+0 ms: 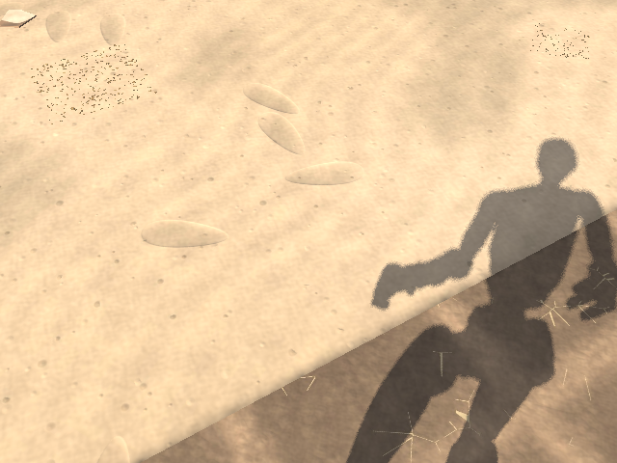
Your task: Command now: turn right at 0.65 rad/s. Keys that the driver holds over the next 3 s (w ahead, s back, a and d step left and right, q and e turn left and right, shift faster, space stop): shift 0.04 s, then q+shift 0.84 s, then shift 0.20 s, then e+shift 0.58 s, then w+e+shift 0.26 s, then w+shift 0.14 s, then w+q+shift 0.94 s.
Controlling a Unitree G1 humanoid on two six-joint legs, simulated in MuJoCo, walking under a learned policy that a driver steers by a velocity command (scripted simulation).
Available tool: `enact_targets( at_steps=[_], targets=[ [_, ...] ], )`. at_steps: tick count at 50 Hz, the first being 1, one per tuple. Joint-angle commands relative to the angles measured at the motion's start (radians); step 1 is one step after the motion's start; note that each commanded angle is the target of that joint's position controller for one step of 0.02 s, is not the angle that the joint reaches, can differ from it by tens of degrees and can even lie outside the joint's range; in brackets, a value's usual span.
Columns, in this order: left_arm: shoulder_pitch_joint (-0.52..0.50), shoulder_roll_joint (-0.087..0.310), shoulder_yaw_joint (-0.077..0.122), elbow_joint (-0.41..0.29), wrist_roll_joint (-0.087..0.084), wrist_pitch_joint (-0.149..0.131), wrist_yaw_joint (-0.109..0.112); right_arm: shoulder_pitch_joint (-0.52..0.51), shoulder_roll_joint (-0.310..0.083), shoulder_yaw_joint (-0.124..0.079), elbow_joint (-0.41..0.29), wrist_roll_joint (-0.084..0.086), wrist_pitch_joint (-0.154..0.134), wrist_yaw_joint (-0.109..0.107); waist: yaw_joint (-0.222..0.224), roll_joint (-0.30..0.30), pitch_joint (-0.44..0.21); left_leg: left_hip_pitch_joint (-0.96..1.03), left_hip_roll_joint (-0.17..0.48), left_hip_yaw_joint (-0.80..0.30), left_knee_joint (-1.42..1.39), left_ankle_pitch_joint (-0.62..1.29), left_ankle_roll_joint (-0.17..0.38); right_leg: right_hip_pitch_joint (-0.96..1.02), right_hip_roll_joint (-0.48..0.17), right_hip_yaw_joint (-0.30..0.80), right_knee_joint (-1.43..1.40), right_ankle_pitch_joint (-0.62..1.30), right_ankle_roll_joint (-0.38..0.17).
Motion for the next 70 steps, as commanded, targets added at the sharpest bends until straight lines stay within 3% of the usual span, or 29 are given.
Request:
enact_targets(
  at_steps=[1, 2, 3, 4, 6, 9, 11, 13, 17, 21, 25, 27, 28, 29, 30, 31, 33, 37, 42, 49, 54, 56, 57, 58, 59, 60, 62, 66, 70],
  targets=[
    [0.216, 0.299, 0.094, -0.056, 0.007, -0.031, 0.061, 0.014, 0.032, 0.023, -0.141, -0.007, -0.023, 0.008, 0.092, -0.166, -0.430, -0.409, -0.114, -0.086, 0.405, -0.343, -0.066, 0.716, -0.361, 0.526, -0.097, 0.964, -0.471],
    [0.282, 0.237, 0.092, -0.019, 0.038, -0.064, 0.077, -0.094, 0.011, 0.026, -0.141, 0.009, -0.030, 0.025, 0.160, -0.046, -0.234, -0.560, -0.104, -0.275, 0.500, -0.401, -0.059, 0.612, -0.371, 0.519, -0.111, 0.832, -0.399],
    [0.243, 0.212, 0.095, -0.006, 0.025, -0.088, 0.087, -0.150, -0.026, 0.016, -0.127, 0.015, -0.031, 0.025, 0.162, -0.089, -0.107, -0.621, -0.062, -0.297, 0.599, -0.363, -0.045, 0.463, -0.325, 0.387, -0.128, 0.741, -0.325],
    [0.140, 0.164, 0.082, -0.040, -0.009, -0.086, 0.092, -0.075, -0.099, -0.011, -0.082, 0.007, -0.026, 0.022, 0.113, -0.116, -0.105, -0.585, -0.036, -0.302, 0.644, -0.332, -0.037, 0.360, -0.308, 0.329, -0.151, 0.690, -0.297],
    [-0.035, 0.108, 0.049, -0.093, -0.050, -0.067, 0.093, 0.024, -0.071, 0.004, -0.026, -0.003, -0.015, 0.041, 0.009, -0.104, -0.065, -0.394, -0.005, -0.320, 0.607, -0.185, -0.030, 0.068, -0.240, 0.205, -0.230, 0.538, -0.198],
    [-0.237, 0.093, 0.023, -0.164, -0.023, -0.050, 0.075, 0.169, -0.004, 0.020, 0.077, 0.035, 0.005, 0.136, -0.073, -0.058, -0.067, -0.149, -0.012, -0.270, 0.457, 0.085, -0.078, -0.149, -0.138, 0.043, -0.203, 0.394, -0.085],
    [-0.131, 0.192, 0.054, -0.146, -0.006, -0.035, 0.082, 0.094, -0.017, 0.021, 0.039, 0.046, 0.001, 0.166, 0.020, -0.039, -0.051, -0.230, -0.019, -0.264, 0.362, 0.091, -0.076, -0.041, -0.203, 0.097, -0.167, 0.226, -0.144],
    [0.076, 0.277, 0.104, -0.084, 0.003, -0.029, 0.104, 0.035, -0.052, 0.018, -0.005, 0.033, -0.015, 0.131, 0.127, -0.073, -0.009, -0.453, -0.013, -0.285, 0.391, -0.009, -0.039, 0.167, -0.348, 0.236, -0.217, 0.153, -0.287],
    [0.038, 0.118, 0.066, -0.069, -0.005, -0.063, 0.156, -0.006, -0.014, 0.043, -0.007, 0.002, -0.010, 0.064, 0.106, -0.085, 0.004, -0.581, 0.024, -0.340, 0.410, -0.065, 0.019, 0.293, -0.408, 0.246, -0.302, 0.149, -0.296],
    [-0.085, 0.160, 0.082, -0.118, 0.041, -0.064, 0.179, 0.000, 0.019, 0.045, 0.006, 0.008, 0.023, 0.134, 0.069, -0.058, 0.006, -0.386, -0.022, -0.262, 0.302, 0.027, 0.046, 0.223, -0.328, 0.041, -0.350, 0.161, -0.210],
    [-0.073, 0.174, 0.090, -0.108, 0.046, -0.044, 0.197, -0.016, 0.009, 0.028, -0.008, 0.044, 0.030, 0.175, 0.057, -0.053, -0.006, -0.306, -0.055, -0.251, 0.114, 0.156, 0.077, 0.299, -0.333, -0.060, -0.282, 0.194, -0.152],
    [-0.036, 0.150, 0.077, -0.083, 0.039, -0.038, 0.196, -0.015, -0.034, 0.000, -0.015, 0.048, 0.009, 0.174, 0.040, -0.024, -0.042, -0.159, -0.120, -0.237, -0.006, 0.381, 0.145, 0.254, -0.282, -0.110, -0.175, 0.102, -0.078],
    [0.026, 0.091, 0.063, -0.085, 0.030, -0.036, 0.193, 0.030, -0.110, -0.026, -0.011, 0.044, -0.003, 0.157, 0.039, 0.099, -0.108, -0.014, -0.044, -0.347, -0.049, 0.774, 0.246, 0.197, -0.187, -0.200, -0.017, -0.006, 0.017],
    [0.019, -0.003, 0.029, -0.180, 0.030, -0.050, 0.202, 0.145, -0.245, -0.056, -0.012, 0.051, -0.009, 0.138, 0.030, 0.292, -0.259, 0.288, 0.192, -0.765, -0.084, 1.027, 0.484, -0.058, 0.009, -0.224, 0.235, -0.405, 0.135],
    [-0.049, 0.026, 0.025, -0.181, 0.031, -0.062, 0.188, 0.232, -0.222, -0.061, 0.028, 0.012, -0.038, 0.121, -0.027, 0.137, -0.231, 0.359, 0.227, -0.844, -0.085, 0.879, 0.480, -0.222, 0.032, 0.019, 0.310, -0.539, 0.134],
    [-0.121, 0.058, 0.036, -0.176, 0.024, -0.064, 0.186, 0.223, -0.185, -0.062, 0.053, -0.002, -0.065, 0.110, -0.041, 0.129, -0.090, 0.266, 0.174, -0.752, -0.090, 0.787, 0.399, -0.316, 0.005, 0.091, 0.411, -0.490, 0.119],
    [-0.058, 0.147, 0.069, -0.131, 0.041, -0.065, 0.196, 0.116, -0.101, -0.033, 0.025, 0.034, -0.058, 0.105, 0.013, 0.155, -0.072, 0.131, 0.140, -0.692, -0.126, 0.733, 0.382, -0.309, -0.019, 0.141, 0.549, -0.425, 0.090],
    [0.027, 0.103, 0.043, -0.093, 0.031, -0.031, 0.179, -0.063, -0.106, -0.019, -0.054, 0.029, -0.027, 0.105, 0.120, 0.109, -0.067, -0.111, 0.054, -0.657, -0.208, 0.583, 0.339, -0.144, 0.004, 0.139, 0.426, -0.200, 0.097],
    [0.058, 0.103, 0.016, -0.033, 0.014, 0.008, 0.166, -0.054, -0.136, -0.033, -0.097, 0.016, -0.051, 0.127, 0.079, 0.106, -0.066, -0.157, 0.011, -0.746, -0.174, 0.380, 0.325, -0.120, 0.017, 0.148, 0.298, -0.138, 0.149],
    [0.005, 0.108, -0.013, 0.010, 0.007, -0.018, 0.162, -0.001, -0.121, -0.026, -0.099, 0.039, -0.036, 0.116, -0.013, 0.110, -0.100, -0.032, 0.052, -0.892, -0.050, 0.474, 0.333, -0.220, 0.001, 0.130, 0.212, -0.189, 0.147],
    [0.025, 0.091, -0.023, 0.032, -0.012, -0.033, 0.124, -0.083, -0.112, -0.003, -0.067, 0.041, -0.004, 0.114, 0.044, 0.081, -0.097, -0.173, -0.013, -0.879, -0.022, 0.497, 0.295, 0.004, 0.041, 0.065, -0.045, 0.031, 0.089],
    [0.052, 0.072, -0.032, 0.035, -0.018, -0.038, 0.094, -0.091, -0.025, 0.042, -0.027, 0.053, 0.010, 0.130, 0.083, 0.042, -0.128, -0.255, -0.069, -0.814, 0.028, 0.349, 0.176, 0.177, -0.046, 0.150, -0.131, 0.322, 0.002],
    [0.056, 0.100, -0.041, 0.030, -0.032, -0.054, 0.072, 0.016, 0.079, 0.073, -0.012, 0.072, 0.016, 0.143, 0.025, -0.144, -0.184, -0.313, -0.216, -0.620, 0.159, 0.018, -0.018, 0.299, -0.249, 0.389, -0.200, 0.671, -0.165],
    [-0.013, 0.075, -0.056, 0.015, -0.030, -0.055, 0.041, 0.077, 0.005, 0.042, 0.018, 0.057, 0.025, 0.128, -0.028, -0.040, -0.168, -0.302, -0.175, -0.594, 0.157, -0.172, -0.105, 0.225, -0.284, 0.480, -0.142, 0.577, -0.229],
    [-0.064, 0.086, -0.046, 0.017, -0.047, -0.051, 0.013, 0.048, -0.024, 0.036, 0.034, 0.075, 0.048, 0.113, -0.041, 0.018, -0.108, -0.231, -0.136, -0.536, 0.100, -0.034, -0.133, 0.112, -0.205, 0.409, -0.134, 0.356, -0.170],
    [-0.085, 0.123, -0.025, 0.008, -0.046, -0.047, -0.002, -0.011, -0.051, 0.029, 0.029, 0.071, 0.063, 0.091, -0.027, -0.009, -0.069, -0.197, -0.153, -0.483, 0.043, 0.056, -0.117, 0.038, -0.112, 0.363, -0.149, 0.159, -0.107],
    [-0.046, 0.210, 0.026, -0.003, -0.025, -0.050, 0.009, -0.098, -0.112, 0.004, 0.007, 0.038, 0.054, 0.039, 0.016, -0.084, -0.053, -0.275, -0.174, -0.427, 0.114, 0.052, -0.071, 0.084, -0.134, 0.453, -0.170, 0.140, -0.146],
    [0.135, 0.187, 0.057, 0.017, -0.003, -0.084, 0.057, -0.204, -0.071, 0.016, -0.020, 0.032, 0.014, -0.029, 0.120, -0.150, -0.059, -0.473, -0.157, -0.382, 0.426, -0.207, -0.074, 0.273, -0.272, 0.645, -0.190, 0.394, -0.345],
    [0.035, 0.109, 0.039, 0.008, -0.001, -0.102, 0.077, -0.151, -0.030, 0.028, -0.008, -0.009, 0.020, -0.024, 0.049, -0.060, -0.047, -0.428, -0.114, -0.380, 0.539, -0.208, -0.077, 0.211, -0.183, 0.529, -0.203, 0.524, -0.265]
  ],
)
